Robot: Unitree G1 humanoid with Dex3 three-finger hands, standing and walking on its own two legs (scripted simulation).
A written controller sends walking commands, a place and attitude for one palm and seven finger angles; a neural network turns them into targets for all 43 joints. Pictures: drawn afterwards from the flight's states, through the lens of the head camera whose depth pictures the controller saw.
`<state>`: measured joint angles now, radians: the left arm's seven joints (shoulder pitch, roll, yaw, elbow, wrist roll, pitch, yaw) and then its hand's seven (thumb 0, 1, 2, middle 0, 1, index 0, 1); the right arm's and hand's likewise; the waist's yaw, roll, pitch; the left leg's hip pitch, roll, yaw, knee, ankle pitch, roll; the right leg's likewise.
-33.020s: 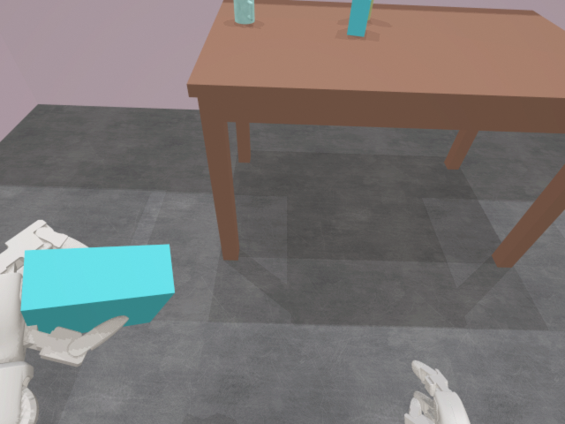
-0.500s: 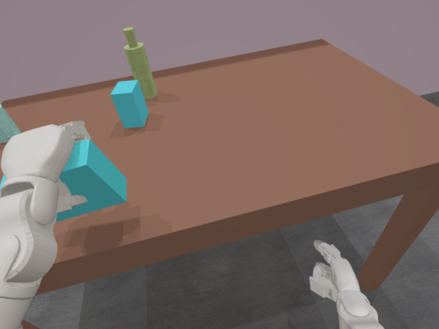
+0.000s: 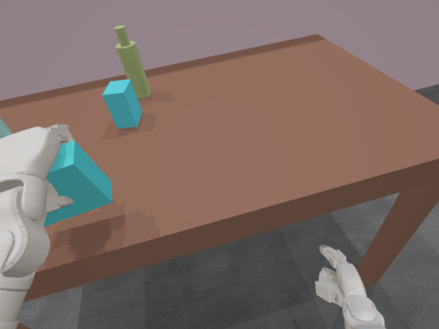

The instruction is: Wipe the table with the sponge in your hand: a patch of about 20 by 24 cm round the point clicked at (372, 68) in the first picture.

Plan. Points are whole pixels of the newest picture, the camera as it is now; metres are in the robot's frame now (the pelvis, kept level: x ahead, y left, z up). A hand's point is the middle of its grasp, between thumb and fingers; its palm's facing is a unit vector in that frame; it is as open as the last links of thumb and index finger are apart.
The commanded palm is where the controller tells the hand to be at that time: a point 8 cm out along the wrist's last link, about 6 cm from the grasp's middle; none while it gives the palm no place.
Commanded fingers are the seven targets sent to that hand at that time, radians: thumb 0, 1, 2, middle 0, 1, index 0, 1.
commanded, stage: move the sponge above the wiping area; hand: left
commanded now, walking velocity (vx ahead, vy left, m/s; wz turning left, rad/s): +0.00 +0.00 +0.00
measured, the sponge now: (63, 192) +0.26 +0.33 +0.15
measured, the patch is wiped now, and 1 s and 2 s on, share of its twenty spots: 0.00 0.00 0.05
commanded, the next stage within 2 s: none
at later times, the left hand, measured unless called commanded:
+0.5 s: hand (47, 180) +0.26 +0.34 +0.18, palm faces +0.08 +0.01 -1.00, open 9.8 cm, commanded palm +0.22 +0.33 +0.23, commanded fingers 0.00 0.10 1.30 -1.20 -1.60 -1.20 -1.60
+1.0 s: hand (33, 183) +0.26 +0.37 +0.17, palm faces +0.06 -0.01 -1.00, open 9.8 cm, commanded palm +0.22 +0.34 +0.24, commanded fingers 0.00 0.10 1.30 -1.20 -1.60 -1.20 -1.60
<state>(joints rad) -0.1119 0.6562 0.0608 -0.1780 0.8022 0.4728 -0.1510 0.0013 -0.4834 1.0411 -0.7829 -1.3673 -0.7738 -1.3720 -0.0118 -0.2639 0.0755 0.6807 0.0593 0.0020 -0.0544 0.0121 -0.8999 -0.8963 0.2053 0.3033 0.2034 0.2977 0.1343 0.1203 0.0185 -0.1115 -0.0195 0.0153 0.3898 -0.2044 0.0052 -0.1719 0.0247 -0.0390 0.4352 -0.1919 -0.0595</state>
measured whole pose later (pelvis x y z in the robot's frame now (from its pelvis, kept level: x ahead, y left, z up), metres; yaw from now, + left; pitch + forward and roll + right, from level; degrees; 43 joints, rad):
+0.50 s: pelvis +0.00 -0.01 +0.00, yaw +1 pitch -4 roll +1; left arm -0.15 0.69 0.10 0.05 0.81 0.33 -0.15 0.00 -0.48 1.04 -0.78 -1.37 -0.77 -1.38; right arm 0.03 -0.28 0.05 0.69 0.06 -0.03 -0.08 0.01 -0.90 -0.90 0.21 0.30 0.20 0.30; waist 0.11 0.12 0.03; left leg -0.14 -0.01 0.00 0.42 -0.21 0.00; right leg -0.19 0.03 -0.05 0.44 -0.19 -0.07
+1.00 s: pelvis +0.00 +0.01 +0.00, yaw +1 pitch -3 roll +1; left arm -0.16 0.69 0.09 0.06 0.82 0.37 -0.17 0.00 -0.48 1.04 -0.78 -1.37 -0.77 -1.38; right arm 0.02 -0.27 0.06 0.68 0.07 -0.02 -0.08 0.01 -0.90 -0.90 0.21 0.30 0.20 0.30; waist 0.12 0.12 0.02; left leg -0.15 -0.03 0.00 0.41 -0.20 0.02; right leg -0.19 0.01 -0.05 0.43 -0.18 -0.05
